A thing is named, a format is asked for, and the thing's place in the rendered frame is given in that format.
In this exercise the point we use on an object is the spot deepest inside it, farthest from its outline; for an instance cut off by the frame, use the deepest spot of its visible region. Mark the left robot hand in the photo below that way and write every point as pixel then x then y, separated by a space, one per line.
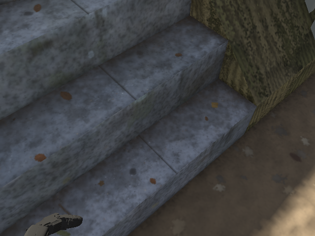
pixel 54 223

